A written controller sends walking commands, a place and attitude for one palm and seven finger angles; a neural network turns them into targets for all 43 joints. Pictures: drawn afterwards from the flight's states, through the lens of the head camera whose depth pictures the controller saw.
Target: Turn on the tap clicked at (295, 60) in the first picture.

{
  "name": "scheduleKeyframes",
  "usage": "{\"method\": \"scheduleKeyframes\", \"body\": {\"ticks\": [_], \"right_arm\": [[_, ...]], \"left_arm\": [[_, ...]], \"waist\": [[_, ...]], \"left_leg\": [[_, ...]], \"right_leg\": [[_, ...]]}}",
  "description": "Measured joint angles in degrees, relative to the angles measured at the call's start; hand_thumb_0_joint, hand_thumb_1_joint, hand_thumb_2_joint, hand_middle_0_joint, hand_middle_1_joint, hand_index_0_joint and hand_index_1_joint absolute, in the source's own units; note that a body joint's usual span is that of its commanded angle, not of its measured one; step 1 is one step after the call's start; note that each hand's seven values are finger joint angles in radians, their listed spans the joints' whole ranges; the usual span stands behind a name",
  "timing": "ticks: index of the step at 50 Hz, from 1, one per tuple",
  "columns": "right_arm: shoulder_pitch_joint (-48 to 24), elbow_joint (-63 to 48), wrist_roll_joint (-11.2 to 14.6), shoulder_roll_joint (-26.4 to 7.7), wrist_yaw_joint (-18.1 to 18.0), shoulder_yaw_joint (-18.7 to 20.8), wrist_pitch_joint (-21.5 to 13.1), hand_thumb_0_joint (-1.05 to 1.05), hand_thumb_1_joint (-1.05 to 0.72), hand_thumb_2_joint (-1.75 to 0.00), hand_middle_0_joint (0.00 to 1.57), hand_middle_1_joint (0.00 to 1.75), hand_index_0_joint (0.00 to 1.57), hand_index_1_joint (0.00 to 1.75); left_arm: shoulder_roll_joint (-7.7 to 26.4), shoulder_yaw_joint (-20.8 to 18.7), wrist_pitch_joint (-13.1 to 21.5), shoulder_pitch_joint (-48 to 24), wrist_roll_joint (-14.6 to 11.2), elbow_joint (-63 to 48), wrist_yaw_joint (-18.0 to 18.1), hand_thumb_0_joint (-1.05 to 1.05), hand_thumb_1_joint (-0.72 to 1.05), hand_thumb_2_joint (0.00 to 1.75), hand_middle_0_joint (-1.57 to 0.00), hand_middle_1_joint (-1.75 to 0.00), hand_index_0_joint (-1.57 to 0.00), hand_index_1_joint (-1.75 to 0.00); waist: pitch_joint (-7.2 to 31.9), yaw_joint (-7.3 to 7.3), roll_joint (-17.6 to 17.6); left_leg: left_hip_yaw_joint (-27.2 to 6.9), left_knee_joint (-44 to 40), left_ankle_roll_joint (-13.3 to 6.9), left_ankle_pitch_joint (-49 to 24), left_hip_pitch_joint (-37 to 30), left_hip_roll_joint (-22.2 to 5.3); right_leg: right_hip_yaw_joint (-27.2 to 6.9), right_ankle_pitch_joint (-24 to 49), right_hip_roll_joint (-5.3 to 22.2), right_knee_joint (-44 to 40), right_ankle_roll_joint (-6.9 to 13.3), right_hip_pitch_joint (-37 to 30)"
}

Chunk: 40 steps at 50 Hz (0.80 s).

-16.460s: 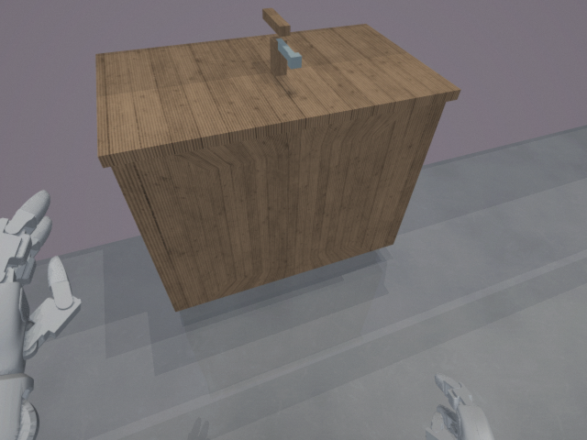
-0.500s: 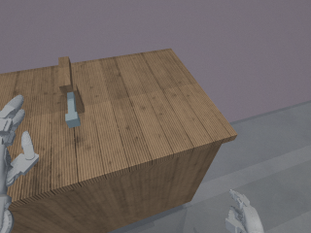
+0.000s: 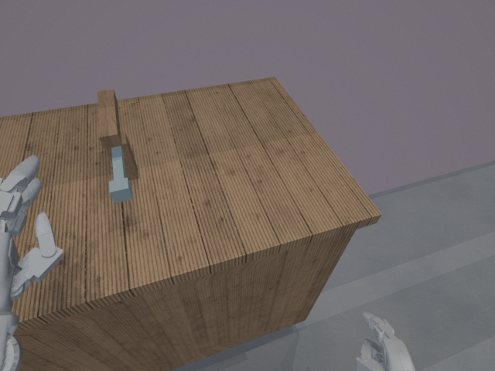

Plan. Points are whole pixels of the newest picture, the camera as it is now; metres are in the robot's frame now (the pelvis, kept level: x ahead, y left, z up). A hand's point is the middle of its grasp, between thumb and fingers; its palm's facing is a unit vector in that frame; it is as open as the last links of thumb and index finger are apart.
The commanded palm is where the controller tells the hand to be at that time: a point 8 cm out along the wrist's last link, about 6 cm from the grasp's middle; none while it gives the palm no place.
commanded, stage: shuffle to correct the standing spot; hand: left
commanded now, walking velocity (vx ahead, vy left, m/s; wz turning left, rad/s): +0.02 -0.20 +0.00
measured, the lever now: (121, 190) +0.35 +0.23 +0.10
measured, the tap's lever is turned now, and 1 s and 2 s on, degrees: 0 0 0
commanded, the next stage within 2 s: none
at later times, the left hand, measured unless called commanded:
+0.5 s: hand (97, 247) +0.23 +0.20 +0.15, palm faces +0.34 -0.86 -0.38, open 7.4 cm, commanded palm +0.17 +0.24 +0.17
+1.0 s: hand (125, 247) +0.23 +0.17 +0.16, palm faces +0.34 -0.87 -0.36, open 7.4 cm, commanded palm +0.17 +0.21 +0.17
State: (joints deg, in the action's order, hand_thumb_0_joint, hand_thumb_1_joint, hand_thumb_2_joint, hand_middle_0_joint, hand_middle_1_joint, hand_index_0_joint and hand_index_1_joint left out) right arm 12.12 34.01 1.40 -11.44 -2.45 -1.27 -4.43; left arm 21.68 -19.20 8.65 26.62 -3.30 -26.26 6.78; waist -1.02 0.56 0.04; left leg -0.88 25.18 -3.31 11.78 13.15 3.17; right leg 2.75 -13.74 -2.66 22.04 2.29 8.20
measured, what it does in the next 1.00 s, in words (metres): shifts its weight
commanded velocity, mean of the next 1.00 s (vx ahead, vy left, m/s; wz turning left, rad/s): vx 0.03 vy -0.20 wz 0.00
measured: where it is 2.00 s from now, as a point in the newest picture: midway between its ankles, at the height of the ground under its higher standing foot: outside the picture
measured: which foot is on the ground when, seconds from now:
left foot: down 0.00-1.00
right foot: down 0.00-1.00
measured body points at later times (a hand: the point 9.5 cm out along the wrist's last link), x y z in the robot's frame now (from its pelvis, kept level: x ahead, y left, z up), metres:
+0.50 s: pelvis +0.00 -0.04 +0.00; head +0.02 -0.03 +0.45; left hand +0.20 +0.25 +0.17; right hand +0.17 -0.26 -0.09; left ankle +0.02 +0.08 -0.74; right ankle -0.02 -0.09 -0.74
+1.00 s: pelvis +0.01 -0.07 -0.01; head +0.01 -0.06 +0.44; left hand +0.20 +0.22 +0.18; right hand +0.17 -0.30 -0.09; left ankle +0.02 +0.08 -0.74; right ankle -0.02 -0.09 -0.74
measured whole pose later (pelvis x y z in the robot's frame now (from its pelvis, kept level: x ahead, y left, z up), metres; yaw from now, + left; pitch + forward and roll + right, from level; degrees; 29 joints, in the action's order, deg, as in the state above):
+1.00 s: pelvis +0.01 -0.07 -0.01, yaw -1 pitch -1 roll -1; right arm 12.2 32.7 2.1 -11.2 -1.3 -0.4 0.6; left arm 22.5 -20.1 4.6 26.8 -6.0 -29.6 6.6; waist -0.8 -0.3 -0.3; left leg -1.7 33.2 1.1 17.0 15.7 -2.9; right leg 4.2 -16.5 -8.6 25.8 7.9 9.1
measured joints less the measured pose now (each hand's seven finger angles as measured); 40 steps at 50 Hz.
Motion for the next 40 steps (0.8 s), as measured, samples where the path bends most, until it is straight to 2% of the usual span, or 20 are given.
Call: {"method": "scheduleKeyframes", "body": {"ticks": [8,18,32,36,40], "right_arm": [[-0.6,-0.5,-0.4,0.9,0.0,-0.3,0.4,0.01,-0.9,-0.9,0.2,0.3,0.2,0.3],[-0.9,-1.6,-0.2,1.6,0.8,-0.4,1.4,0.01,-0.9,-0.9,0.2,0.3,0.2,0.3],[-0.2,-0.9,0.7,-0.3,0.8,1.2,3.4,0.01,-0.9,-0.9,0.2,0.3,0.2,0.3],[0.2,-0.5,0.8,-0.5,0.8,1.4,4.1,0.01,-0.9,-0.9,0.2,0.3,0.2,0.3],[0.4,-0.6,0.6,-0.3,0.8,1.2,4.7,0.01,-0.9,-0.9,0.2,0.3,0.2,0.3]], "left_arm": [[-0.2,0.1,-0.7,-1.4,-0.2,0.4,-0.2,0.01,0.89,0.9,-0.21,-0.3,-0.21,-0.3],[0.4,-0.3,-1.6,-0.8,-1.0,-0.9,-0.6,0.01,0.89,0.9,-0.21,-0.3,-0.21,-0.3],[0.2,-0.4,-3.4,0.1,-2.7,-2.6,-0.2,0.01,0.89,0.9,-0.21,-0.3,-0.21,-0.3],[0.4,-0.6,-3.5,0.0,-2.9,-2.8,0.0,0.01,0.89,0.9,-0.21,-0.3,-0.21,-0.3],[0.4,-0.9,-3.7,0.1,-2.7,-3.1,0.1,0.01,0.89,0.9,-0.21,-0.3,-0.21,-0.3]], "waist": [[0.1,0.61,-1.3],[0.0,-0.02,-1.0],[0.5,-0.85,0.3],[0.7,-1.35,-0.3],[0.5,-1.23,-1.1]], "left_leg": [[0.3,-1.9,0.3,-0.9,-0.8,0.1],[-0.1,-0.1,1.7,0.1,0.8,-1.5],[-1.5,8.0,4.0,4.9,3.5,-4.8],[-1.1,8.9,4.1,5.6,3.2,-5.2],[-0.7,7.7,4.8,5.2,2.0,-5.3]], "right_leg": [[-0.4,0.2,0.2,-0.2,0.2,0.1],[0.0,0.2,-1.5,-0.3,1.6,0.9],[1.3,-2.6,-4.9,3.8,4.7,1.8],[1.6,-3.4,-5.2,4.7,5.1,1.5],[1.3,-3.6,-5.1,4.9,4.9,1.1]]}}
